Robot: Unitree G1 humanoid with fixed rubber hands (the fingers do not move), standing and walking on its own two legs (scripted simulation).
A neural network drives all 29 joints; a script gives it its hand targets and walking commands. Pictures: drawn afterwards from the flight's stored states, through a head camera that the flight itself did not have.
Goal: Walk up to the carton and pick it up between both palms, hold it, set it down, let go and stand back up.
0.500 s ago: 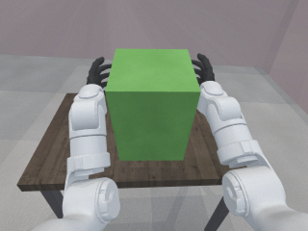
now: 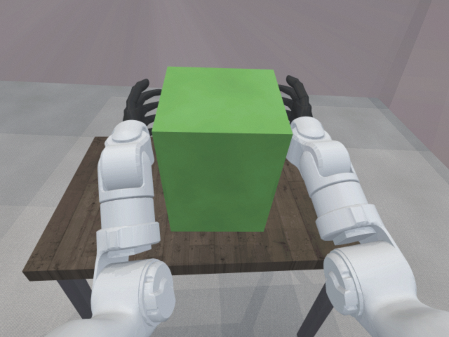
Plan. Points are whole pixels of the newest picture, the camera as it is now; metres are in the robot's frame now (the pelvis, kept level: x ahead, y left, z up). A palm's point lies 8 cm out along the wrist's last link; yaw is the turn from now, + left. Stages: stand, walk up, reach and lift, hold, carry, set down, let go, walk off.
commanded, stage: set down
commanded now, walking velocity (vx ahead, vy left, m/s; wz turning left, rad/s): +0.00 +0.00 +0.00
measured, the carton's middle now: (219, 155) +0.37 +0.02 +0.19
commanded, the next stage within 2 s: none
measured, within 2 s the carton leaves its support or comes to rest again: neither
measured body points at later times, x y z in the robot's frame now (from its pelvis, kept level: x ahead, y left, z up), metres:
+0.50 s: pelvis +0.01 -0.01 +0.00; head -0.01 +0.02 +0.45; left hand +0.41 +0.16 +0.21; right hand +0.43 -0.11 +0.22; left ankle +0.04 +0.12 -0.75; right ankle +0.03 -0.12 -0.75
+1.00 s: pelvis +0.01 -0.01 +0.00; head -0.02 +0.03 +0.45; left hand +0.40 +0.15 +0.15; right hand +0.42 -0.12 +0.18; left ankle +0.04 +0.12 -0.75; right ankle +0.03 -0.12 -0.75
